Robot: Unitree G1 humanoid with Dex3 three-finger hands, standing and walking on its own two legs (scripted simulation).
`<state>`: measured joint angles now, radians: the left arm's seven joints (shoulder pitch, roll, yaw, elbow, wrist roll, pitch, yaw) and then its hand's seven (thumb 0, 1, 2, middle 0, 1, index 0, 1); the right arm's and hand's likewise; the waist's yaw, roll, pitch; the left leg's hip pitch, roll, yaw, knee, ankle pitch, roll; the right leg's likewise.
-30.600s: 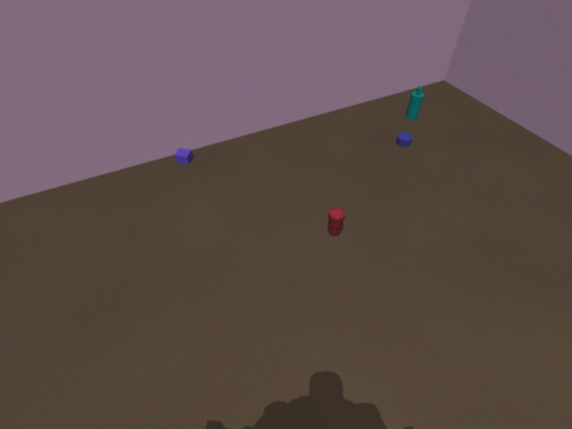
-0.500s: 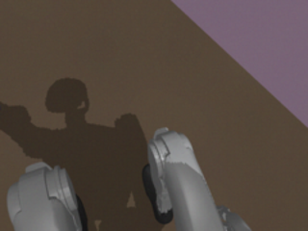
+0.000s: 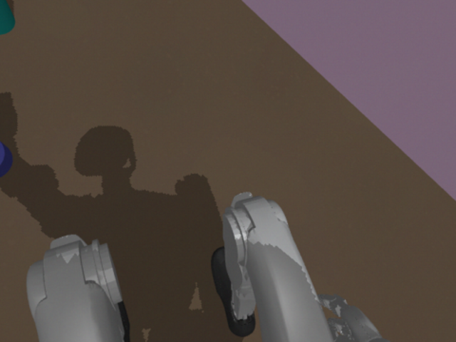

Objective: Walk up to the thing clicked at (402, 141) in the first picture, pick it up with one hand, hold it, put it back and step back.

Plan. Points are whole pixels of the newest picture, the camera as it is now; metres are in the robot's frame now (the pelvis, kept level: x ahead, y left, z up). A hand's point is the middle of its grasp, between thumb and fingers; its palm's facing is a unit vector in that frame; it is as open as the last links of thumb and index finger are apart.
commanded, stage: close in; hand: left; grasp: from above
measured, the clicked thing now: out of the picture +0.49 +0.35 -0.30
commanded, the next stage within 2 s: rest palm in 0.02 s
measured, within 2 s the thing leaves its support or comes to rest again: neither
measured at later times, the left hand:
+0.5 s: hand out of the picture +0.47 +0.33 -0.24, palm faces -0.46 -0.13 -0.88, open 14.0 cm
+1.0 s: hand out of the picture +0.46 +0.33 -0.26, palm faces -0.48 -0.15 -0.87, open 14.0 cm
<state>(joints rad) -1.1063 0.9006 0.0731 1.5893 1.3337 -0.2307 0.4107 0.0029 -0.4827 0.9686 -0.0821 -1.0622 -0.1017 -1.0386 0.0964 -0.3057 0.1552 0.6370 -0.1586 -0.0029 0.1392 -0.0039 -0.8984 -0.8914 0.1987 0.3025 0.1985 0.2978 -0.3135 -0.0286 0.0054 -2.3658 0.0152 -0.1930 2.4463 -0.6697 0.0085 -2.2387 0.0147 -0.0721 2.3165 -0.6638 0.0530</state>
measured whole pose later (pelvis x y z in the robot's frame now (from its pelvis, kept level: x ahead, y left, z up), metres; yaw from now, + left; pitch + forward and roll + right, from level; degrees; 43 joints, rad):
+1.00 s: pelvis +0.00 +0.00 -0.02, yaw -3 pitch +28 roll -14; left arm -1.10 1.07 0.12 1.73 1.31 -0.25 0.51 0.00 -0.48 0.96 -0.08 -1.02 -0.09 -1.01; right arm 0.10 -0.32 0.29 0.63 -0.24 -0.16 0.19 0.00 -0.90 -0.90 0.20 0.30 0.20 0.30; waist -0.38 -0.14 0.15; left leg -2.37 0.02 -0.26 2.56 -0.71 -0.01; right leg -2.23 0.04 -0.12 2.38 -0.67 0.07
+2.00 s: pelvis +0.01 +0.00 -0.02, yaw -5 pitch +27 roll -16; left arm -1.11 1.13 0.11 1.72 1.31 -0.27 0.57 0.00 -0.37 0.90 -0.11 -1.09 -0.15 -1.05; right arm 0.07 -0.36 0.34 0.62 -0.27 -0.19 0.21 0.00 -0.90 -0.90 0.20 0.30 0.20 0.30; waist -0.38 -0.18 0.20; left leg -2.36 0.02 -0.30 2.58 -0.73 -0.01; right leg -2.21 0.05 -0.14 2.38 -0.67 0.08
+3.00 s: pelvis +0.00 +0.00 -0.02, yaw -5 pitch +26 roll -16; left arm -1.12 1.16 0.11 1.74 1.29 -0.26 0.55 0.00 0.04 0.53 -0.38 -0.83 -0.55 -0.80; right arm 0.08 -0.37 0.36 0.60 -0.27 -0.19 0.20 0.00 -0.89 -0.89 0.20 0.30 0.20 0.30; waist -0.39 -0.18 0.22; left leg -2.36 0.03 -0.29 2.57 -0.71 0.00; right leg -2.21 0.06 -0.14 2.36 -0.65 0.08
